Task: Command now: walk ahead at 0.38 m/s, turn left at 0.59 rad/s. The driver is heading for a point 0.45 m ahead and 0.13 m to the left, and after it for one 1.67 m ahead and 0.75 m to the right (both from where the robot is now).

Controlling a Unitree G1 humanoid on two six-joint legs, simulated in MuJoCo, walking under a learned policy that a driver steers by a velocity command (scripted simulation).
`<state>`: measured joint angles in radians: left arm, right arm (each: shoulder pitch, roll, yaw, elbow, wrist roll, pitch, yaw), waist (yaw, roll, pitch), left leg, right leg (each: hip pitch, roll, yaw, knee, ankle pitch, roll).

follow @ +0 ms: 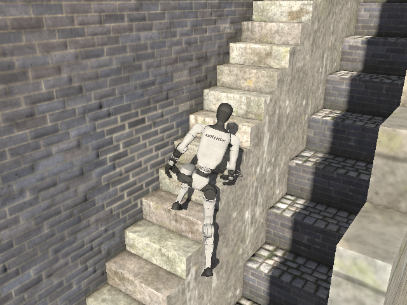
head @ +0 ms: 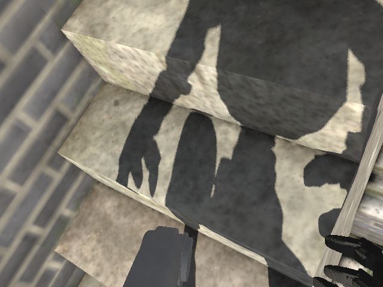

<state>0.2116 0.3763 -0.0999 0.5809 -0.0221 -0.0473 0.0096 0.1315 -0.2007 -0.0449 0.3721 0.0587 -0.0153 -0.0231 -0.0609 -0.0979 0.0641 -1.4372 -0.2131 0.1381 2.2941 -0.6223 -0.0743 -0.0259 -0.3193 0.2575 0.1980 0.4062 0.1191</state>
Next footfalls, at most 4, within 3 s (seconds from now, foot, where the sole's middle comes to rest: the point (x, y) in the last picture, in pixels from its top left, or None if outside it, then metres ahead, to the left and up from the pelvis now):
none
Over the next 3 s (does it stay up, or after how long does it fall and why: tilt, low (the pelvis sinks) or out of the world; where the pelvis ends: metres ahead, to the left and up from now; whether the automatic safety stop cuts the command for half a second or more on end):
falls after 0.32 s (tilt)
